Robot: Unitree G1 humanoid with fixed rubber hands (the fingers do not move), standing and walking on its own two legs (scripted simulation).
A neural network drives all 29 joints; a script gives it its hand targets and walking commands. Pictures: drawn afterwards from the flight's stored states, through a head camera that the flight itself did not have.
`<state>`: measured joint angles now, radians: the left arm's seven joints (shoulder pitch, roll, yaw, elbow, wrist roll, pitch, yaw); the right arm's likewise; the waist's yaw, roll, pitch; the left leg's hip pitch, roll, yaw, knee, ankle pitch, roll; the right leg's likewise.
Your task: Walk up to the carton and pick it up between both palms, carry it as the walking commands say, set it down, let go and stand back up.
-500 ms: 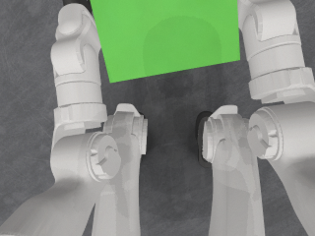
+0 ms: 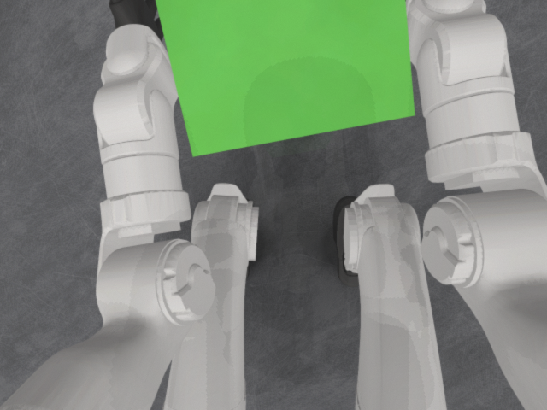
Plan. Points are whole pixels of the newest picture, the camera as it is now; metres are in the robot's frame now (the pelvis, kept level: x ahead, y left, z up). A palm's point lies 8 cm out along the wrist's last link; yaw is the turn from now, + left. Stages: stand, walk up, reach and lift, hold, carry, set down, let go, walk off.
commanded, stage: reach and lift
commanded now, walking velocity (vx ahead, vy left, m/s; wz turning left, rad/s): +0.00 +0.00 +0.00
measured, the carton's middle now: (278, 10) +0.56 +0.03 -0.16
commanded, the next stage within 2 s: none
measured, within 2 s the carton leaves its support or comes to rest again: neither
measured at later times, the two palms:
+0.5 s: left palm (97, 21) +0.50 +0.17 -0.01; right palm out of the picture +0.54 -0.11 -0.03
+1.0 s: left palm (30, 9) +0.48 +0.17 +0.06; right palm out of the picture +0.51 -0.11 +0.04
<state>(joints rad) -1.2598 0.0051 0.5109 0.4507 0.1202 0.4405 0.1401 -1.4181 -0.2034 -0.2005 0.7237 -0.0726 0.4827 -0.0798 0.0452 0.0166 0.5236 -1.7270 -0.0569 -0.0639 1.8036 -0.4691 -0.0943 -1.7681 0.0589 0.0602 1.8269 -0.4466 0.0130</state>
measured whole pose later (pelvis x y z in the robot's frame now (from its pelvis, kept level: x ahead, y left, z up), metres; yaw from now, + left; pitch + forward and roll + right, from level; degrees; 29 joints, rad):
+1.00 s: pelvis +0.00 -0.01 +0.11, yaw -1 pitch +13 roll +3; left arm -1.04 -0.04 0.47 0.39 0.13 0.45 0.12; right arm -1.17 -0.12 -0.20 0.63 -0.10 0.48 -0.08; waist 0.06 0.01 0.52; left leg -1.24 -0.04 -0.07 1.41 -0.40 -0.09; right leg -1.28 0.05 0.07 1.45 -0.39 0.00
